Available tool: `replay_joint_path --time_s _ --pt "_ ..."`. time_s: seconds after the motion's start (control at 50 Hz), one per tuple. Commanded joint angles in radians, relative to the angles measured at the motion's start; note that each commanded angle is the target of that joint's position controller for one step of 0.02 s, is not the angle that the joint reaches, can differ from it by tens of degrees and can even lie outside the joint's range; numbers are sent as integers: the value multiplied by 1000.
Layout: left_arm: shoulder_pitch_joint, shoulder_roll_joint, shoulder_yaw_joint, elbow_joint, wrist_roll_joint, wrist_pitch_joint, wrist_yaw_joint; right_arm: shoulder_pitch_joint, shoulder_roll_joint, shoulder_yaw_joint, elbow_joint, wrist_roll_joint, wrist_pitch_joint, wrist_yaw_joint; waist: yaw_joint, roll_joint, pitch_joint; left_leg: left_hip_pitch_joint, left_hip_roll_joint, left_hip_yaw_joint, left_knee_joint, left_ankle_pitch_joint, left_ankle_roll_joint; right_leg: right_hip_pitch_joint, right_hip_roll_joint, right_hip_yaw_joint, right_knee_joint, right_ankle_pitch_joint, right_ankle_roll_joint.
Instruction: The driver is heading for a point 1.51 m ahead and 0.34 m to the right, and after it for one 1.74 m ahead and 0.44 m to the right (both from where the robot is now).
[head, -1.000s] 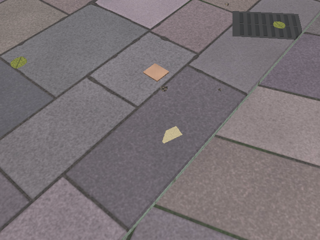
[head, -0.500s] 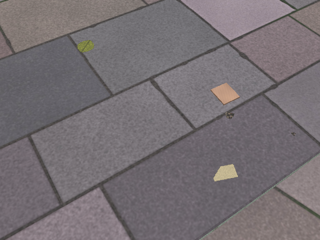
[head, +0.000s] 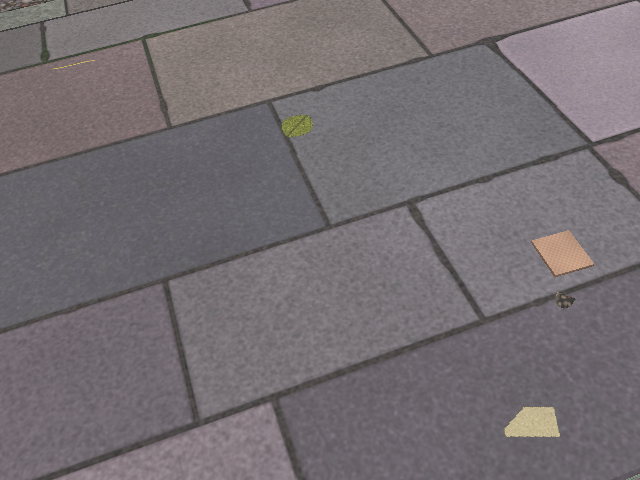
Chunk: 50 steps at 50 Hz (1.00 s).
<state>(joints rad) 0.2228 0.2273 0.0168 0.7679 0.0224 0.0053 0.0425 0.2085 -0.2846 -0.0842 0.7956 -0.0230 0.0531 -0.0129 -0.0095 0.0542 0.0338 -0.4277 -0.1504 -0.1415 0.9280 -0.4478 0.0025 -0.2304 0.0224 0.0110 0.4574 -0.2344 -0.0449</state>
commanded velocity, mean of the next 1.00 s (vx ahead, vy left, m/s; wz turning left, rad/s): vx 0.00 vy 0.00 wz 0.05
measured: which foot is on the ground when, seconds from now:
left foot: up 0.00-0.22, down 0.24-1.00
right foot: down 0.00-1.00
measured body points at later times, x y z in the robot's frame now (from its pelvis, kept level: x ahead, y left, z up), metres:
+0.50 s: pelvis -0.02 +0.01 +0.00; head -0.02 +0.02 +0.45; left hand +0.01 +0.26 -0.15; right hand +0.04 -0.24 -0.14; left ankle -0.06 +0.12 -0.74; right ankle +0.00 -0.09 -0.74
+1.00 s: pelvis -0.03 +0.02 +0.00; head -0.02 +0.02 +0.45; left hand -0.04 +0.25 -0.16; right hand -0.03 -0.21 -0.16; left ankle -0.06 +0.12 -0.74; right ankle +0.00 -0.09 -0.74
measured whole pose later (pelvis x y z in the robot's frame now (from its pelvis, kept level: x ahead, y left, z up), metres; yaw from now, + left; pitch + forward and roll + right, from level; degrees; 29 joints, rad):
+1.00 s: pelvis -0.03 +0.02 +0.00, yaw +0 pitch -2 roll +0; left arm 0.27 0.17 0.00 1.15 0.01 0.01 0.03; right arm 0.29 -0.17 0.02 1.14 -0.01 -0.01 -0.04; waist 0.01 0.00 0.03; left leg -0.10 -0.05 -0.05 0.38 -0.25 0.04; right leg -0.19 0.02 0.01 0.38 -0.16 -0.01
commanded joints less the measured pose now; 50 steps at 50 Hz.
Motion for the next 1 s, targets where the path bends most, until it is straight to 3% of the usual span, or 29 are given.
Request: replay_joint_path --time_s 0.02,0.08,0.14,0.2,0.22,0.24,0.26,0.28,0.3,0.32,0.38,0.46,0.64,1.0 --pt "-57 118 24 -63 -1 -21 2 93 -76 -19 0 0 4 4 -36 -199 -47 6 25 4 124 13 -37 66 -205 157 -132 541 -135" --pt "9 116 22 -23 -7 -28 1 32 -45 1 5 14 8 1 5 -196 -74 19 53 27 -44 0 -62 183 -212 157 -107 578 -140" --pt "32 135 27 10 -1 -22 -4 4 -32 17 25 23 13 -9 30 -229 -79 128 82 93 -252 -41 -54 192 -209 169 -95 537 -139" --pt "35 150 35 42 -1 -11 -8 31 -32 24 66 32 5 -21 13 -226 -68 228 90 126 -494 95 -25 177 -202 186 -67 551 -127" --pt "25 153 37 51 -6 -8 -8 61 -28 29 89 28 -3 -24 -8 -201 -69 310 107 122 -625 247 -13 141 -196 180 -56 531 -100" --pt "32 139 34 56 -7 -11 -9 62 -50 27 101 17 -13 -28 -4 -169 -80 397 149 62 -673 333 3 81 -191 189 -58 445 -62" --pt "39 116 29 50 -10 -17 -16 57 -93 24 102 -1 -25 -32 16 -92 -103 478 244 -33 -638 435 24 1 -161 162 -39 317 -25" --pt "54 82 23 63 -22 -15 -20 1 -97 28 119 8 -30 -25 61 29 -50 358 284 -51 -586 516 66 29 -82 88 -109 138 -7" --pt "34 91 22 92 -12 -10 -16 -28 -47 42 117 11 -38 -16 38 15 -28 299 284 -54 -598 434 70 86 -74 82 -123 104 2" --pt "17 109 30 109 -10 -6 -14 -23 -38 46 127 9 -44 -13 22 2 4 268 261 -39 -613 372 57 94 -76 87 -118 121 0" --pt "21 108 33 145 -8 -3 -20 15 -50 51 182 13 -53 -27 23 30 15 251 235 -25 -639 322 43 121 -95 95 -120 166 -8" --pt "34 88 27 206 -9 -1 -19 18 -37 59 216 13 -56 -28 23 -15 35 236 235 -27 -656 259 50 111 -91 94 -139 125 4" --pt "56 67 15 298 -9 0 -16 50 -19 72 277 14 -62 -29 24 -47 42 210 228 -24 -669 211 58 105 -95 96 -144 97 12" --pt "98 23 -3 379 -11 -2 -7 138 35 88 337 13 -66 -34 21 -51 44 214 216 -3 -640 270 59 83 -100 95 -125 114 9"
